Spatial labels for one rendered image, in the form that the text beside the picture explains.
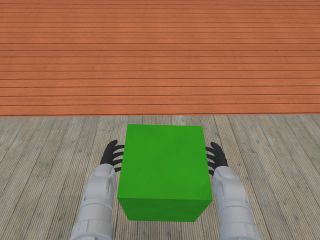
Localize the robot right forearm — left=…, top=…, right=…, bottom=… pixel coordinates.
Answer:
left=212, top=166, right=263, bottom=240

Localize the left robot hand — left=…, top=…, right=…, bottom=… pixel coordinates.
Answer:
left=100, top=139, right=125, bottom=172

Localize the robot left forearm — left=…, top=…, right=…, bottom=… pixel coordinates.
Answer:
left=69, top=163, right=117, bottom=240

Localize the carton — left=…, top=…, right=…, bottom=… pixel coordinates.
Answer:
left=117, top=124, right=213, bottom=222

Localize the right robot hand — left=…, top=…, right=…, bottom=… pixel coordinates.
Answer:
left=205, top=141, right=228, bottom=176

